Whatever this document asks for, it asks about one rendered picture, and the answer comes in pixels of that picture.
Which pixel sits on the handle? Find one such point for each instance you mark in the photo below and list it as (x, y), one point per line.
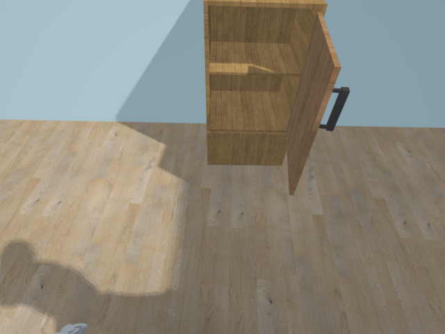
(343, 93)

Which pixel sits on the cupboard door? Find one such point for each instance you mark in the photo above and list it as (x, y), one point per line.
(318, 77)

